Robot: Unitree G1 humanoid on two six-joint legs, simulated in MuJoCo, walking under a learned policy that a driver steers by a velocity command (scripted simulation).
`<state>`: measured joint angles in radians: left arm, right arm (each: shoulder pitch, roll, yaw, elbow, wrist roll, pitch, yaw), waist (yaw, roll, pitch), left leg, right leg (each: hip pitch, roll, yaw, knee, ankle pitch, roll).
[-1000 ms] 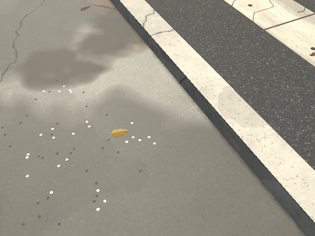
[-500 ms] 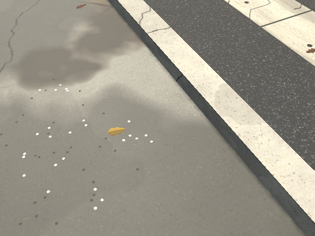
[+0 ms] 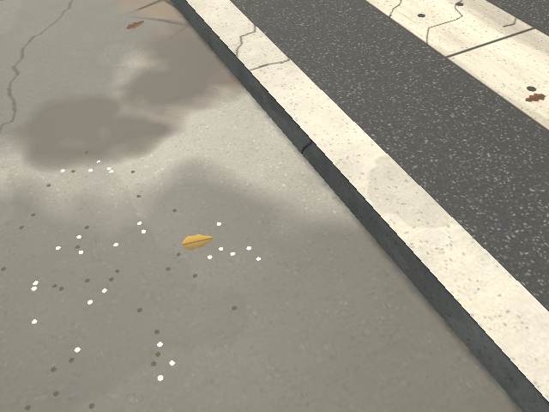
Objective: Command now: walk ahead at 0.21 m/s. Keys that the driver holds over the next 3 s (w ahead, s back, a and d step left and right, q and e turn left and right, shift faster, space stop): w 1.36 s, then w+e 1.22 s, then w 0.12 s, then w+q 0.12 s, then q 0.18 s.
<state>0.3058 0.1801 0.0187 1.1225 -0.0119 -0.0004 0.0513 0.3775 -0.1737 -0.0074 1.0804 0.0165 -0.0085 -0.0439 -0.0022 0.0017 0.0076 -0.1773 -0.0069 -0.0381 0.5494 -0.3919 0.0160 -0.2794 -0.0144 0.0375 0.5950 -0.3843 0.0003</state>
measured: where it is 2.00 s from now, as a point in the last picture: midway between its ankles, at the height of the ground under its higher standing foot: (289, 247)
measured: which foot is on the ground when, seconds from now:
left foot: down 0.00-0.14, up 0.16-0.56, down 0.58-1.00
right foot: down 0.00-0.60, up 0.62-1.00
